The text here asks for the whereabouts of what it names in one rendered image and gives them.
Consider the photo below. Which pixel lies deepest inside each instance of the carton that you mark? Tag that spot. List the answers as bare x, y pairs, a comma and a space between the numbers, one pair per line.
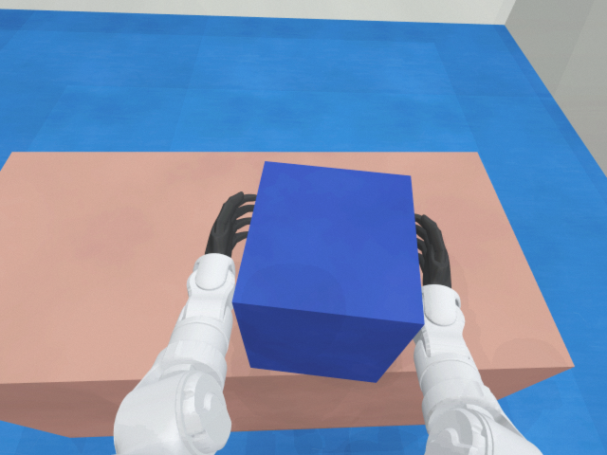
329, 282

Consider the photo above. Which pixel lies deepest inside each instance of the right robot forearm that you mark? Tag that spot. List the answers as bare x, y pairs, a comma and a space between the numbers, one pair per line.
447, 374

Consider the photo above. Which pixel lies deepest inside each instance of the pedestal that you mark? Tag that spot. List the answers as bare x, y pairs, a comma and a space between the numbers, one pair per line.
96, 249

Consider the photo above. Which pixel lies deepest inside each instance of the left robot hand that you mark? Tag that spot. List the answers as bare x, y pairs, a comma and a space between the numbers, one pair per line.
223, 237

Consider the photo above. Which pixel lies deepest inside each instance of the left robot forearm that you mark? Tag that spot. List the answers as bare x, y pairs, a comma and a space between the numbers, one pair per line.
201, 337

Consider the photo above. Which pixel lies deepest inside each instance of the robot left upper arm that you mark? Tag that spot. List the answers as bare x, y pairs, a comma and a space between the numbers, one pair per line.
185, 414

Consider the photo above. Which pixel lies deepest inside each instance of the right robot hand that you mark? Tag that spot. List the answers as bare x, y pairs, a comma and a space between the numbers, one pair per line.
434, 260

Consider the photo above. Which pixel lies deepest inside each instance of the robot right upper arm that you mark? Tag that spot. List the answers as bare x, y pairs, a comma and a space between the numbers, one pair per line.
469, 432

